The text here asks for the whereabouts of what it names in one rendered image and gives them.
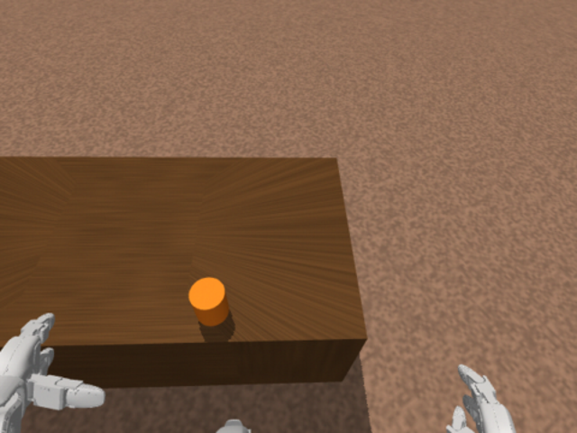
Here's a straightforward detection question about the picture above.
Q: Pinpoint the left robot hand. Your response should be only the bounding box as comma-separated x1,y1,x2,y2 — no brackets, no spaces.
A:
0,313,105,410

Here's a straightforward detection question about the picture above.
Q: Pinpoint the left robot arm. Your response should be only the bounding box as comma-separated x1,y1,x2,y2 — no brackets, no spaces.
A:
0,375,27,433

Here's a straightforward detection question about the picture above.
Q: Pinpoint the can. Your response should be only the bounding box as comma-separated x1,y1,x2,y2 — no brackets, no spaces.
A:
188,277,229,327

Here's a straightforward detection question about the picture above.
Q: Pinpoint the right robot hand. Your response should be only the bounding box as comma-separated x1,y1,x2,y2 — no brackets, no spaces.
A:
446,364,517,433

